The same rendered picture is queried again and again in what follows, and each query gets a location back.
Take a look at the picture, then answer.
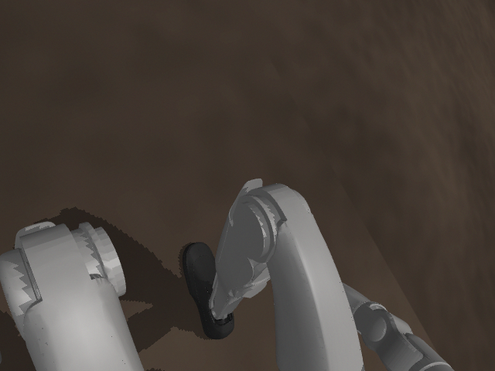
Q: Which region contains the right robot foot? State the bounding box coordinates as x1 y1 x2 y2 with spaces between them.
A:
183 242 234 339

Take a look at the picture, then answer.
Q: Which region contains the right robot hand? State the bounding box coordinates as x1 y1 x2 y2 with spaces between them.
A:
342 282 370 315

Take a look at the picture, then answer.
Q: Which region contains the right robot arm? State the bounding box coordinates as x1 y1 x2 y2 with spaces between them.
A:
353 301 455 371

